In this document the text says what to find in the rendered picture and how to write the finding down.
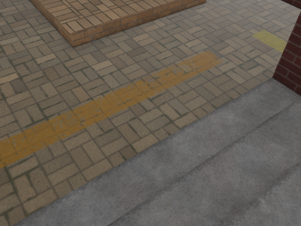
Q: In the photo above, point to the stairs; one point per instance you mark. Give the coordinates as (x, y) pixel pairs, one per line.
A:
(239, 165)

